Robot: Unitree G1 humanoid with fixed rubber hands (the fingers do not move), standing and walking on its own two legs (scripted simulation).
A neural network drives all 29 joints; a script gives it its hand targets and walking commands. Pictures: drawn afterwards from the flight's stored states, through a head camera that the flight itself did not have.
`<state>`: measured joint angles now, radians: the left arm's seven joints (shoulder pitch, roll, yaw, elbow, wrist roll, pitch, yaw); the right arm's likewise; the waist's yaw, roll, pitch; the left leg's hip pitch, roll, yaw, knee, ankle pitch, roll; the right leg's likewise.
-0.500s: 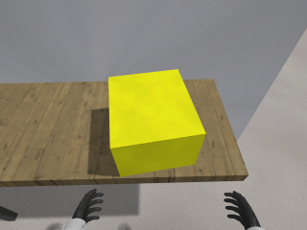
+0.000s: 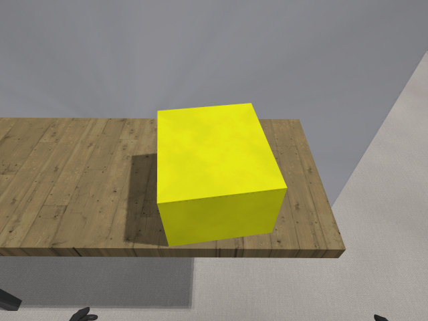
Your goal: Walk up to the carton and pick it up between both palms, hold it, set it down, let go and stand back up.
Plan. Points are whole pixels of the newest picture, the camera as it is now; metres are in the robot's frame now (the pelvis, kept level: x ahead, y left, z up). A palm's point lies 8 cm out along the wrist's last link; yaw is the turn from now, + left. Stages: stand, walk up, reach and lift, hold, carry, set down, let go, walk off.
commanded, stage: stand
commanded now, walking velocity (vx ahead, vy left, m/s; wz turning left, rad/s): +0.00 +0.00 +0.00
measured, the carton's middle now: (212, 169) +0.45 +0.04 +0.00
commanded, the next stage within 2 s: none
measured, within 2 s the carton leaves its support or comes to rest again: neither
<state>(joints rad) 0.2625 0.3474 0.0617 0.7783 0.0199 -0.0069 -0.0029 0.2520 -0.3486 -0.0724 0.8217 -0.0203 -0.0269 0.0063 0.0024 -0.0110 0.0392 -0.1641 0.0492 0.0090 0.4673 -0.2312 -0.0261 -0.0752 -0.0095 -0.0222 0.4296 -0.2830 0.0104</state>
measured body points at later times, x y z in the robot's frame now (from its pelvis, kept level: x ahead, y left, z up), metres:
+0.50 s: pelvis -0.04 +0.01 +0.00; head -0.04 +0.02 +0.45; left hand +0.03 +0.31 -0.13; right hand +0.03 -0.28 -0.12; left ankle +0.02 +0.14 -0.74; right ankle -0.03 -0.12 -0.74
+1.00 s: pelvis -0.04 +0.02 +0.00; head -0.04 +0.03 +0.45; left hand +0.01 +0.32 -0.13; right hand +0.04 -0.28 -0.12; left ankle +0.02 +0.14 -0.74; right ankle -0.03 -0.12 -0.74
